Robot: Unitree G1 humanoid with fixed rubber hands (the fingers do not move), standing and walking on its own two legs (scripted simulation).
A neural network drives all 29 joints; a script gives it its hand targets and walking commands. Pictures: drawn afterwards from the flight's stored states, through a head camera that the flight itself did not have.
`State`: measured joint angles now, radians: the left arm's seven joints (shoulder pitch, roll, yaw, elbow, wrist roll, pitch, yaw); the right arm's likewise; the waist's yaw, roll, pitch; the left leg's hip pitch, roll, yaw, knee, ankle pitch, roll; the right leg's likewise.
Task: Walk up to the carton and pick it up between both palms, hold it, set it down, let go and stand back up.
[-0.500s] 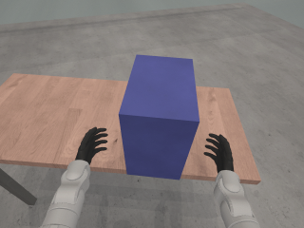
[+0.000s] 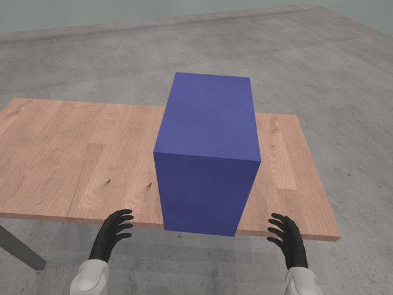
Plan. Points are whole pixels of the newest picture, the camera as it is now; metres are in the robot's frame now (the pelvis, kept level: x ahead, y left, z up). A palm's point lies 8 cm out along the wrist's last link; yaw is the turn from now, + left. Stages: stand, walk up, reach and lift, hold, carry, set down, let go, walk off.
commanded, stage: set down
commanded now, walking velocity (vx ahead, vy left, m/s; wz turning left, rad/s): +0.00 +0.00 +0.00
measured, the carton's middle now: (205, 156) +0.44 +0.01 +0.03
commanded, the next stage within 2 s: let go in 0.96 s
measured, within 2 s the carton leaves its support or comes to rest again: neither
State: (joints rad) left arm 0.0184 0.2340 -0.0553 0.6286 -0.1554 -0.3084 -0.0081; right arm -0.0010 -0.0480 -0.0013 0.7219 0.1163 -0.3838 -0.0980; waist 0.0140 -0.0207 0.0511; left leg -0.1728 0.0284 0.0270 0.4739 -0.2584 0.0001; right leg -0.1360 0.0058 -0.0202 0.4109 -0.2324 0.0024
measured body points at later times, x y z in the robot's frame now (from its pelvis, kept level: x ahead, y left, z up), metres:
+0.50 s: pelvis +0.02 -0.01 +0.01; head +0.01 +0.00 +0.46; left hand +0.21 +0.22 -0.06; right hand +0.21 -0.21 -0.06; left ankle +0.00 +0.11 -0.74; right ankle +0.00 -0.12 -0.74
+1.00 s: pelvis +0.01 -0.01 +0.01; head +0.02 +0.00 +0.46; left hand +0.17 +0.22 -0.08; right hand +0.17 -0.23 -0.08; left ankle +0.00 +0.11 -0.74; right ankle +0.00 -0.12 -0.74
